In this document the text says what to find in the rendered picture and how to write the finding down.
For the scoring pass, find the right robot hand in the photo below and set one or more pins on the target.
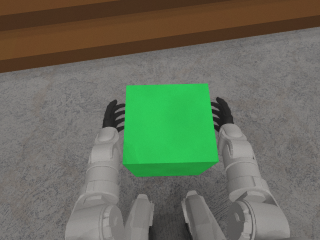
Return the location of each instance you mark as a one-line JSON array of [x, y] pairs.
[[224, 113]]

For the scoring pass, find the left robot hand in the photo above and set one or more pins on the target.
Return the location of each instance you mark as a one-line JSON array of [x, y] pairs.
[[110, 116]]

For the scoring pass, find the left robot upper arm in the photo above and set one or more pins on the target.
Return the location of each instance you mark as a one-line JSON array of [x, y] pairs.
[[99, 222]]

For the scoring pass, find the right robot upper arm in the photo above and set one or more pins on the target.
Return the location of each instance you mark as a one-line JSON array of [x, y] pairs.
[[252, 220]]

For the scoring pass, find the right robot forearm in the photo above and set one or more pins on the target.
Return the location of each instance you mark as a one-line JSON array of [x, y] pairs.
[[241, 168]]

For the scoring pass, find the robot left shin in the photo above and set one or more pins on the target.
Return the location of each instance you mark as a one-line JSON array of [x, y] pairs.
[[141, 196]]

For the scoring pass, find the left robot forearm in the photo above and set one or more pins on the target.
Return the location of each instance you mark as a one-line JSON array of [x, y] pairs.
[[101, 180]]

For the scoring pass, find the carton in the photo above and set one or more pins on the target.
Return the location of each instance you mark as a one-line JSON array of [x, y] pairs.
[[168, 130]]

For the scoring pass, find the right robot thigh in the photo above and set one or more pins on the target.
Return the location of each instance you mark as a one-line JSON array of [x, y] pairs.
[[201, 220]]

